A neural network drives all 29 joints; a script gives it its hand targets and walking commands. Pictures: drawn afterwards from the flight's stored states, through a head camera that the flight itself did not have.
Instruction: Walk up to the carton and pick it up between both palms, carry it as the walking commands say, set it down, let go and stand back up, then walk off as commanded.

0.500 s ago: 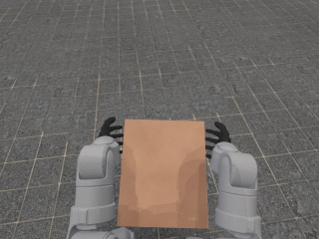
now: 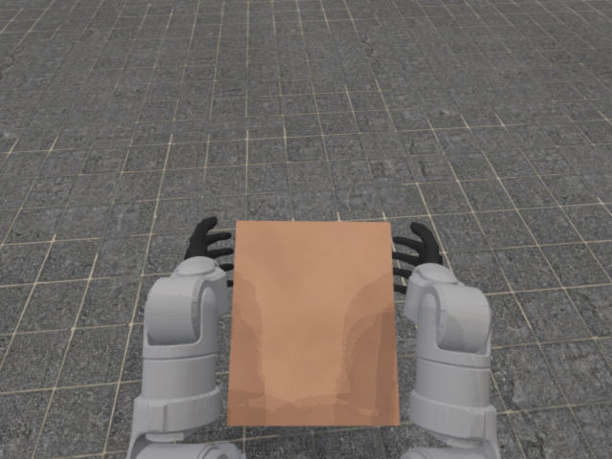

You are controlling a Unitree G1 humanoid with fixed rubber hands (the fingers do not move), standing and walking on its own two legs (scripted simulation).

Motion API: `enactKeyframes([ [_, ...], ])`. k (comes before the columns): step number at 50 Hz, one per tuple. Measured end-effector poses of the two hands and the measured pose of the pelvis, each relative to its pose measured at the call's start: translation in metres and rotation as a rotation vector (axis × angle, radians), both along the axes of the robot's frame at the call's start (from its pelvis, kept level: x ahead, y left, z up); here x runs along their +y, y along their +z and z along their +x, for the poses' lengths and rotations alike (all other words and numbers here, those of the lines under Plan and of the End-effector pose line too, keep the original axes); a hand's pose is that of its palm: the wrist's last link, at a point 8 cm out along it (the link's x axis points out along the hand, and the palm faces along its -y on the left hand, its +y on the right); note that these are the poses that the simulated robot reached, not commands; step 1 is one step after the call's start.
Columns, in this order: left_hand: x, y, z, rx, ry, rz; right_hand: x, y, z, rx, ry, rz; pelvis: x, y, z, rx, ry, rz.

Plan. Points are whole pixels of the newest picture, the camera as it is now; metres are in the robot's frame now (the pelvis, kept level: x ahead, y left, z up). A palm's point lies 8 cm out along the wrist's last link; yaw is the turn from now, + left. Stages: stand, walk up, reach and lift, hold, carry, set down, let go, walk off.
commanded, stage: carry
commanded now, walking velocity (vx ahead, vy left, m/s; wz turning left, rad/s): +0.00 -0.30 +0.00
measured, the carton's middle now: (310, 317) +0.31 +0.00 -0.04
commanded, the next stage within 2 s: none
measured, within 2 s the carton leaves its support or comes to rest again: neither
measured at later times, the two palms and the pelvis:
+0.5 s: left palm (332, 319) +0.25 -0.02 +0.10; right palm (580, 311) +0.26 -0.29 +0.10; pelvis -0.06 -0.17 +0.01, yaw -1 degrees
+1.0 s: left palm (498, 388) +0.18 -0.18 +0.09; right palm out of the picture +0.19 -0.46 +0.10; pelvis -0.12 -0.34 +0.01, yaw +0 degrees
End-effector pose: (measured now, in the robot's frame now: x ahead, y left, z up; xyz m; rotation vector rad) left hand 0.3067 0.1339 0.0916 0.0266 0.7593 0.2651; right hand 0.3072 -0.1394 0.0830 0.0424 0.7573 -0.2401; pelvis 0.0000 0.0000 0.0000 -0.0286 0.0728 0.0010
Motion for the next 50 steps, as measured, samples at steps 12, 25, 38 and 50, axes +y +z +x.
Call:
enactKeyframes([
  [12,-0.069,-0.006,-0.023,-0.015,-0.038,-0.064,-0.069,0.018,-0.031,-0.017,-0.047,-0.06,-0.068,-0.001,-0.026,0.001,0.011,0.01],
  [25,-0.156,0.008,-0.061,-0.012,0.071,-0.048,-0.155,0.019,-0.05,-0.009,0.033,-0.039,-0.171,0.009,-0.06,0.0,-0.009,-0.015],
  [38,-0.274,-0.002,-0.085,0.02,-0.067,-0.025,-0.273,0.009,-0.102,0.016,-0.08,-0.024,-0.261,0.005,-0.091,0.003,0.018,0.015],
  [50,-0.319,0.0,-0.128,0.034,0.063,-0.063,-0.317,0.02,-0.115,0.035,0.037,-0.071,-0.337,0.014,-0.118,-0.009,0.006,-0.011],
])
